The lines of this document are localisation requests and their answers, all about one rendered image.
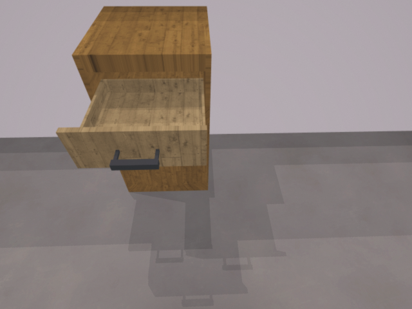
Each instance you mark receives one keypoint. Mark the handle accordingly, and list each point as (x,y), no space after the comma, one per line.
(134,164)

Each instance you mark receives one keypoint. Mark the cabinet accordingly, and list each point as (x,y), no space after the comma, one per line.
(151,42)

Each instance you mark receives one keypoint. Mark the drawer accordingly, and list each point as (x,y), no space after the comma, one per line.
(138,116)

